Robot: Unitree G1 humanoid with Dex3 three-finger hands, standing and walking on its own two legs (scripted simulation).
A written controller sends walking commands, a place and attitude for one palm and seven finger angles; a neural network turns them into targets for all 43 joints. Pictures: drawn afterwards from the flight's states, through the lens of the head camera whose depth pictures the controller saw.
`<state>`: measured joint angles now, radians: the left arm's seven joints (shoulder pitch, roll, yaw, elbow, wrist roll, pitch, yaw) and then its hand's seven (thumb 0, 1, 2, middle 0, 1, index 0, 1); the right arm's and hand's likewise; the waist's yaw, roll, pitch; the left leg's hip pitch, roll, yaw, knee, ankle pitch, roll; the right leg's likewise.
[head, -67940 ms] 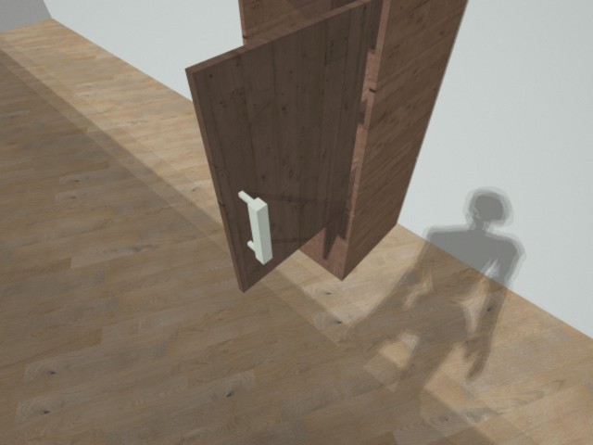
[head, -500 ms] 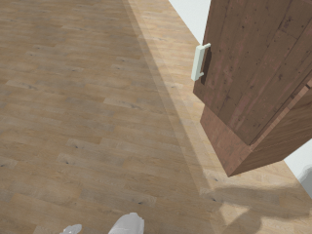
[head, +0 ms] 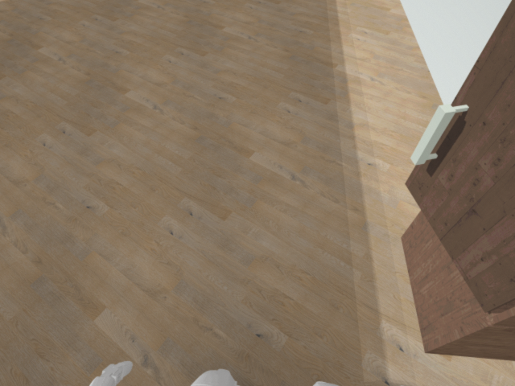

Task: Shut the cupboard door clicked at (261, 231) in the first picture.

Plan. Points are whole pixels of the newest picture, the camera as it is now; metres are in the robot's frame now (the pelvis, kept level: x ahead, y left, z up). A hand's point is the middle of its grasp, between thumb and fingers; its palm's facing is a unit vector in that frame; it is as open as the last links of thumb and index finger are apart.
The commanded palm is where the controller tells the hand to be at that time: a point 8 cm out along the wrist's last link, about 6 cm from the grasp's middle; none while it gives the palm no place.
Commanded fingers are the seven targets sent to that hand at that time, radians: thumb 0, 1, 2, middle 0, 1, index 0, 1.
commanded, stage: walk to a spot facing it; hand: left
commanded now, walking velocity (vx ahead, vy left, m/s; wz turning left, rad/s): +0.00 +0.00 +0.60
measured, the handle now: (439, 135) +0.68 -0.41 -0.08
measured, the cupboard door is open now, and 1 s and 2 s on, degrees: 17 17 17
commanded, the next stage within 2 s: turn to face it in 1.52 s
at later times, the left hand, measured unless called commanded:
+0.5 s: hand out of the picture +0.04 +0.24 -0.15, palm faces +0.30 -0.92 -0.25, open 7.3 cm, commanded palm none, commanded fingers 0.00 0.90 0.90 -0.20 -0.30 -0.20 -0.30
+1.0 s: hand out of the picture -0.03 +0.20 -0.18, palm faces +0.66 -0.73 -0.18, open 7.3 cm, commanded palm none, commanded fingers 0.00 0.90 0.90 -0.20 -0.30 -0.20 -0.30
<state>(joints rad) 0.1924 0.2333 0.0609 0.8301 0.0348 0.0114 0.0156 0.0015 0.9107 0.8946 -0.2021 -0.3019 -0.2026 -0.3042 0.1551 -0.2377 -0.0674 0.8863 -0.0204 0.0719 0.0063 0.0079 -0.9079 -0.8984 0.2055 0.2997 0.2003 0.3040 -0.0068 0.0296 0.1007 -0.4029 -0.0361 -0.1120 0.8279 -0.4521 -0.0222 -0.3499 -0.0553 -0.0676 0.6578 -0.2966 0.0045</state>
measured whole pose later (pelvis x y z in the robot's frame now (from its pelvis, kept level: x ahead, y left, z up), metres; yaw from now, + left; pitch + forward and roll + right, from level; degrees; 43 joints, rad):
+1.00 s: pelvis +0.13 +0.09 -0.01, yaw +39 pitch +1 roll -1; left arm 0.41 0.19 0.06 1.00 0.03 -0.03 -0.01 0.00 0.91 0.89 -0.20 -0.30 -0.20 -0.30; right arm 0.09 -0.25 -0.06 0.87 -0.04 0.00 0.06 0.01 -0.91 -0.90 0.20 0.30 0.19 0.30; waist 0.02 -0.03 0.12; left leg -0.45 0.04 0.13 0.63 -0.20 0.06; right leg -0.07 -0.21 -0.31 0.67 -0.47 0.09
